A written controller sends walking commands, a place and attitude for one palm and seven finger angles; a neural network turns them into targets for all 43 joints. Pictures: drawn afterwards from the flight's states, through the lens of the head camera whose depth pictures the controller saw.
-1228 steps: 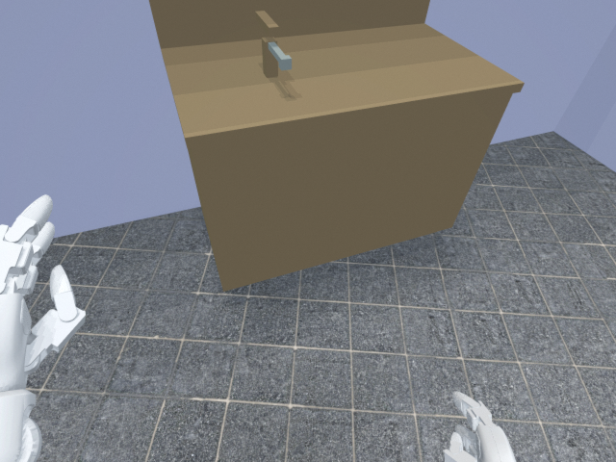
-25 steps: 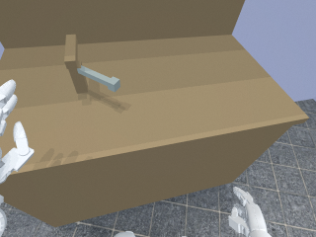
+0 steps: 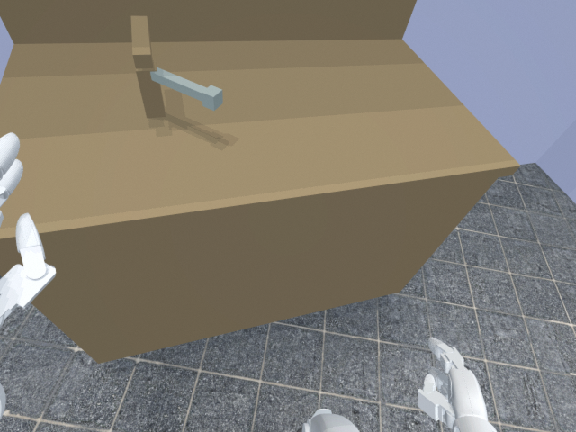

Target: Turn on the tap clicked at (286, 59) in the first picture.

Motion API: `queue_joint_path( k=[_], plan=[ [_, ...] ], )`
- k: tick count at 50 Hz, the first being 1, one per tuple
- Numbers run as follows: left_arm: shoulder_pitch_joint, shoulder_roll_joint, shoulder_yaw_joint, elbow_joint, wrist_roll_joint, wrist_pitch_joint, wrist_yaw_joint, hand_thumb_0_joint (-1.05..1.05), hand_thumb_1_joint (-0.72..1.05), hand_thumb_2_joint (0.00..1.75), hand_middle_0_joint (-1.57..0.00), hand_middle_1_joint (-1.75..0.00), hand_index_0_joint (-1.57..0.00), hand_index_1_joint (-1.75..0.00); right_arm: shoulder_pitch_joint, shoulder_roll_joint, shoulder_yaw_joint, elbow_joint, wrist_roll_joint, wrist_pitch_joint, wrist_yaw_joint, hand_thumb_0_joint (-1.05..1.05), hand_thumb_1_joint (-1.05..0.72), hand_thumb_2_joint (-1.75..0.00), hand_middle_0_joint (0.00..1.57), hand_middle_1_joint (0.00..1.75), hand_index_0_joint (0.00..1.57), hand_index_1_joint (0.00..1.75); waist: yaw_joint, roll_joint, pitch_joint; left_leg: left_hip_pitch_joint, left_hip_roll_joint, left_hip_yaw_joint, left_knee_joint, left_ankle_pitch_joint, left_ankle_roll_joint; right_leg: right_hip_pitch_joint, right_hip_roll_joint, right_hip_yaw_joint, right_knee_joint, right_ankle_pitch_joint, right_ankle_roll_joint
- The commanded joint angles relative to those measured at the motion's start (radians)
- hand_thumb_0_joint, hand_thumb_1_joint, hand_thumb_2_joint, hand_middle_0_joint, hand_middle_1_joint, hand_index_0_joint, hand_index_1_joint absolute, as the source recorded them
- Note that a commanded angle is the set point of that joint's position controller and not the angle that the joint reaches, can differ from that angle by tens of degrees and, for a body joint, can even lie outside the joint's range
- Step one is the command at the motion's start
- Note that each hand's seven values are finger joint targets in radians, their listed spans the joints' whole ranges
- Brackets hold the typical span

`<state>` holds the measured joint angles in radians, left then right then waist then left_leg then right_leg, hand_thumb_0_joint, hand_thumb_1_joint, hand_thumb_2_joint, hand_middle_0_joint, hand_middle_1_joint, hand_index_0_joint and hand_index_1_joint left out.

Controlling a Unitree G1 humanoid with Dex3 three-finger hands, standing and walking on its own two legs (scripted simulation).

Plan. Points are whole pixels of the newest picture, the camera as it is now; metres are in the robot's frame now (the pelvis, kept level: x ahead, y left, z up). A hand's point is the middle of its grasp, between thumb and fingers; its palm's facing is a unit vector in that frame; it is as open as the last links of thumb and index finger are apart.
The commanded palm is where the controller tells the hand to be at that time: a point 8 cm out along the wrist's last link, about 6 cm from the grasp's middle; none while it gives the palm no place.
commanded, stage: stop stepping back and stand still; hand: left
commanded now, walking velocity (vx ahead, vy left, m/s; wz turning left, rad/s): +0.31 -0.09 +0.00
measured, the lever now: (212, 98) +0.62 +0.17 +0.10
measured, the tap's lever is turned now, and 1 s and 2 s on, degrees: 48 48 48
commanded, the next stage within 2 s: stand and check the lever's angle in 0.80 s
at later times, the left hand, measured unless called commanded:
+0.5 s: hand out of the picture +0.08 +0.24 +0.17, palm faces +0.37 -0.89 -0.29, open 7.4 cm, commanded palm +0.02 +0.28 +0.20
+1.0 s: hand out of the picture +0.03 +0.23 +0.17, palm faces +0.35 -0.88 -0.33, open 7.4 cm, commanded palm -0.02 +0.27 +0.20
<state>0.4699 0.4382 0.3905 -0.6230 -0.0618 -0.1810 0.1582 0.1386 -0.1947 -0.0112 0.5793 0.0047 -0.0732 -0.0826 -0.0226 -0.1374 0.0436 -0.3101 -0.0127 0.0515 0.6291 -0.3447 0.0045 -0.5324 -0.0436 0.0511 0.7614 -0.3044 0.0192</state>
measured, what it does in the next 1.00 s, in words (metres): walks backwards: right foot, then left foot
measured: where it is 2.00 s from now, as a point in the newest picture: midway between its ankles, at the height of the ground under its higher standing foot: outside the picture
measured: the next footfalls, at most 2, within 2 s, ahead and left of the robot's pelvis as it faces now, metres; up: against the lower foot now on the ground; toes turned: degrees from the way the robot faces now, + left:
right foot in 0.24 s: -0.02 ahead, -0.13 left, +0.00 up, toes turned -2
left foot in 0.48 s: -0.16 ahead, +0.09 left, +0.00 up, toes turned +1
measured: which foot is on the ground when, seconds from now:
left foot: down 0.00-0.26, up 0.28-0.46, down 0.48-1.00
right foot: up 0.00-0.22, down 0.24-0.52, up 0.54-0.84, down 0.86-1.00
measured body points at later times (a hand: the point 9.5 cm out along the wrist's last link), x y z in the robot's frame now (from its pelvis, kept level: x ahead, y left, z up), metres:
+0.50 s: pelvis -0.13 +0.00 -0.01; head -0.15 +0.05 +0.43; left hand +0.05 +0.29 +0.18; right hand +0.01 -0.25 -0.07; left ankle -0.19 +0.09 -0.71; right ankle -0.06 -0.12 -0.72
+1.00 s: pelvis -0.18 +0.00 +0.00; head -0.19 +0.02 +0.44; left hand +0.01 +0.28 +0.19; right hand -0.05 -0.24 -0.09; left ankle -0.21 +0.09 -0.68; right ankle -0.13 -0.11 -0.72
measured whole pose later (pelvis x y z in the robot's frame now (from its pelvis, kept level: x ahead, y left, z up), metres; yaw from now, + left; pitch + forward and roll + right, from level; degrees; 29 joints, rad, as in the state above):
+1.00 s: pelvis -0.18 +0.00 +0.00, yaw -1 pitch -3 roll -3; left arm 0.47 0.38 0.34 -0.56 -0.06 -0.13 0.12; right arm 0.24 -0.18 0.01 0.70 0.02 -0.06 -0.03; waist -0.01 -0.01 0.02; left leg -0.40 0.01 -0.02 1.06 -0.47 0.05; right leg -0.34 0.03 -0.12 0.65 -0.28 -0.05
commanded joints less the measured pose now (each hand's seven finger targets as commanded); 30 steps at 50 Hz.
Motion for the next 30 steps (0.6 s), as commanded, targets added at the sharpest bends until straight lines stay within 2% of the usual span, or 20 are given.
queue_joint_path(
  k=[1, 4, 7, 10, 11, 12, 13, 14, 15, 16, 18, 20, 22, 24, 25, 26, 27, 28, 29, 30],
  plan=[
    [-0.019, 0.121, 0.121, -0.264, -0.001, -0.073, 0.01, 0.0, 0.9, 0.9, -0.2, -0.3, -0.2, -0.3, 0.008, -0.139, -0.053, -0.125, -0.014, -0.107, 0.011, 0.0, -0.9, -0.9, 0.2, 0.3, 0.2, 0.3, -0.013, 0.404, -0.182, 0.17, 0.347, -0.309, -0.203, 0.788, 0.158, -0.098, 0.046, 0.058, 0.389, -0.203, 0.002],
    [-0.023, 0.069, 0.082, -0.195, 0.011, -0.037, 0.012, 0.0, 0.9, 0.9, -0.2, -0.3, -0.2, -0.3, 0.018, -0.157, -0.073, -0.102, 0.021, -0.119, 0.035, 0.0, -0.9, -0.9, 0.2, 0.3, 0.2, 0.3, -0.005, 0.295, -0.142, 0.098, 0.27, -0.185, -0.204, 0.436, 0.121, -0.003, 0.04, 0.012, 0.245, -0.043, -0.001],
    [-0.03, 0.059, 0.05, -0.14, 0.017, -0.008, 0.003, 0.0, 0.9, 0.9, -0.2, -0.3, -0.2, -0.3, -0.012, -0.162, -0.052, -0.126, 0.016, -0.092, 0.036, 0.0, -0.9, -0.9, 0.2, 0.3, 0.2, 0.3, -0.007, 0.365, -0.087, -0.065, 0.238, -0.213, -0.297, -0.151, 0.109, 0.158, 0.055, -0.072, 0.037, -0.045, -0.013],
    [-0.072, 0.075, 0.057, -0.053, 0.026, -0.002, -0.006, 0.0, 0.9, 0.9, -0.2, -0.3, -0.2, -0.3, -0.045, -0.151, -0.027, -0.122, 0.008, -0.067, 0.029, 0.0, -0.9, -0.9, 0.2, 0.3, 0.2, 0.3, 0.022, 0.313, -0.082, -0.236, 0.194, -0.202, -0.192, -0.348, 0.082, 0.382, 0.077, -0.129, -0.185, 0.007, -0.026],
    [-0.101, 0.08, 0.05, -0.032, 0.031, 0.002, -0.013, 0.0, 0.9, 0.9, -0.2, -0.3, -0.2, -0.3, -0.034, -0.145, -0.027, -0.113, 0.005, -0.058, 0.028, 0.0, -0.9, -0.9, 0.2, 0.3, 0.2, 0.3, 0.023, 0.198, -0.089, -0.24, 0.133, -0.131, -0.043, -0.338, 0.062, 0.399, 0.071, -0.14, -0.267, 0.017, -0.044],
    [-0.122, 0.092, 0.043, -0.028, 0.03, 0.006, -0.022, 0.0, 0.9, 0.9, -0.2, -0.3, -0.2, -0.3, -0.03, -0.135, -0.028, -0.115, 0.011, -0.053, 0.03, 0.0, -0.9, -0.9, 0.2, 0.3, 0.2, 0.3, 0.016, 0.053, -0.097, -0.22, 0.051, -0.055, 0.213, -0.307, 0.047, 0.35, 0.001, -0.067, -0.356, 0.016, -0.087],
    [-0.162, 0.107, 0.049, -0.04, 0.019, 0.001, -0.028, 0.0, 0.9, 0.9, -0.2, -0.3, -0.2, -0.3, -0.052, -0.125, -0.034, -0.118, 0.02, -0.046, 0.028, 0.0, -0.9, -0.9, 0.2, 0.3, 0.2, 0.3, 0.02, -0.159, -0.08, -0.247, -0.03, -0.023, 0.628, -0.197, 0.023, 0.239, -0.163, 0.189, -0.485, 0.012, -0.182],
    [-0.222, 0.123, 0.063, -0.046, 0.001, -0.004, -0.029, 0.0, 0.9, 0.9, -0.2, -0.3, -0.2, -0.3, -0.045, -0.116, -0.031, -0.111, 0.028, -0.058, 0.025, 0.0, -0.9, -0.9, 0.2, 0.3, 0.2, 0.3, -0.008, -0.191, -0.064, -0.301, -0.023, -0.067, 0.851, -0.092, 0.001, 0.166, -0.257, 0.283, -0.521, 0.121, -0.231],
    [-0.238, 0.101, 0.028, -0.051, 0.003, -0.007, -0.043, 0.0, 0.9, 0.9, -0.2, -0.3, -0.2, -0.3, -0.014, -0.153, -0.051, -0.093, 0.032, -0.064, 0.035, 0.0, -0.9, -0.9, 0.2, 0.3, 0.2, 0.3, -0.004, -0.231, -0.104, -0.269, -0.012, -0.128, 0.906, -0.028, -0.012, 0.132, -0.247, 0.277, -0.492, 0.162, -0.236],
    [-0.23, 0.121, 0.044, -0.062, 0.001, -0.011, -0.047, 0.0, 0.9, 0.9, -0.2, -0.3, -0.2, -0.3, -0.032, -0.151, -0.05, -0.099, 0.036, -0.06, 0.042, 0.0, -0.9, -0.9, 0.2, 0.3, 0.2, 0.3, -0.005, -0.175, -0.08, -0.235, 0.026, -0.163, 0.919, 0.029, -0.004, 0.049, -0.254, 0.267, -0.475, 0.072, -0.246],
    [-0.166, 0.129, 0.056, -0.091, 0.009, -0.018, -0.048, 0.0, 0.9, 0.9, -0.2, -0.3, -0.2, -0.3, -0.046, -0.116, -0.033, -0.08, 0.035, -0.032, 0.044, 0.0, -0.9, -0.9, 0.2, 0.3, 0.2, 0.3, -0.023, 0.109, -0.063, -0.141, 0.08, -0.156, 0.811, 0.072, 0.019, -0.093, -0.238, 0.184, -0.437, -0.053, -0.233],
    [-0.161, 0.132, 0.052, -0.139, 0.017, -0.019, -0.036, 0.0, 0.9, 0.9, -0.2, -0.3, -0.2, -0.3, -0.045, -0.101, -0.018, -0.067, 0.028, -0.037, 0.045, 0.0, -0.9, -0.9, 0.2, 0.3, 0.2, 0.3, -0.015, 0.166, -0.075, -0.035, 0.07, -0.085, 0.573, 0.023, 0.039, -0.15, -0.191, 0.092, -0.408, -0.126, -0.197],
    [-0.144, 0.139, 0.065, -0.185, 0.017, -0.016, -0.02, 0.0, 0.9, 0.9, -0.2, -0.3, -0.2, -0.3, -0.03, -0.12, -0.027, -0.076, 0.034, -0.065, 0.034, 0.0, -0.9, -0.9, 0.2, 0.3, 0.2, 0.3, 0.01, 0.13, -0.117, 0.043, 0.07, -0.079, 0.252, -0.06, 0.065, -0.082, -0.179, 0.071, -0.318, -0.087, -0.187],
    [-0.15, 0.147, 0.096, -0.234, 0.016, -0.025, -0.003, 0.0, 0.9, 0.9, -0.2, -0.3, -0.2, -0.3, 0.002, -0.129, -0.021, -0.086, 0.023, -0.09, 0.02, 0.0, -0.9, -0.9, 0.2, 0.3, 0.2, 0.3, 0.002, 0.234, -0.2, 0.143, 0.053, -0.058, -0.184, -0.001, 0.081, 0.033, -0.061, 0.0, -0.051, -0.05, -0.138],
    [-0.147, 0.154, 0.113, -0.23, 0.019, -0.032, 0.007, 0.0, 0.9, 0.9, -0.2, -0.3, -0.2, -0.3, 0.012, -0.14, -0.034, -0.103, 0.012, -0.095, 0.01, 0.0, -0.9, -0.9, 0.2, 0.3, 0.2, 0.3, -0.004, 0.418, -0.199, 0.193, 0.094, -0.1, -0.342, 0.111, 0.098, 0.006, 0.05, -0.068, 0.227, -0.127, -0.102],
    [-0.173, 0.152, 0.112, -0.255, 0.026, -0.04, 0.012, 0.0, 0.9, 0.9, -0.2, -0.3, -0.2, -0.3, 0.004, -0.137, -0.048, -0.124, 0.009, -0.097, 0.005, 0.0, -0.9, -0.9, 0.2, 0.3, 0.2, 0.3, 0.005, 0.552, -0.175, 0.227, 0.201, -0.207, -0.345, 0.303, 0.131, -0.122, 0.13, -0.119, 0.488, -0.197, -0.057],
    [-0.145, 0.182, 0.133, -0.241, 0.049, -0.047, 0.023, 0.0, 0.9, 0.9, -0.2, -0.3, -0.2, -0.3, -0.01, -0.11, -0.035, -0.14, 0.009, -0.115, 0.0, 0.0, -0.9, -0.9, 0.2, 0.3, 0.2, 0.3, 0.008, 0.528, -0.182, 0.2, 0.242, -0.28, -0.262, 0.538, 0.124, -0.18, 0.105, -0.084, 0.556, -0.241, -0.052],
    [-0.198, 0.194, 0.129, -0.226, 0.047, -0.063, 0.012, 0.0, 0.9, 0.9, -0.2, -0.3, -0.2, -0.3, 0.009, -0.103, -0.017, -0.088, -0.013, -0.117, 0.01, 0.0, -0.9, -0.9, 0.2, 0.3, 0.2, 0.3, -0.028, 0.522, -0.147, 0.127, 0.253, -0.321, -0.209, 0.587, 0.142, -0.189, 0.076, -0.045, 0.574, -0.225, -0.045],
    [-0.204, 0.159, 0.112, -0.137, 0.034, -0.062, 0.004, 0.0, 0.9, 0.9, -0.2, -0.3, -0.2, -0.3, 0.001, -0.098, -0.011, -0.05, -0.01, -0.107, 0.031, 0.0, -0.9, -0.9, 0.2, 0.3, 0.2, 0.3, -0.034, 0.402, -0.009, 0.027, 0.311, -0.452, -0.263, 0.488, 0.155, -0.236, 0.058, -0.004, 0.587, -0.173, -0.04],
    [-0.21, 0.113, 0.073, -0.056, 0.031, -0.06, -0.005, 0.0, 0.9, 0.9, -0.2, -0.3, -0.2, -0.3, 0.011, -0.117, -0.017, -0.02, 0.002, -0.094, 0.044, 0.0, -0.9, -0.9, 0.2, 0.3, 0.2, 0.3, -0.03, 0.235, 0.056, -0.002, 0.329, -0.459, -0.275, 0.403, 0.174, -0.244, 0.041, 0.012, 0.534, -0.114, -0.041]
  ],
)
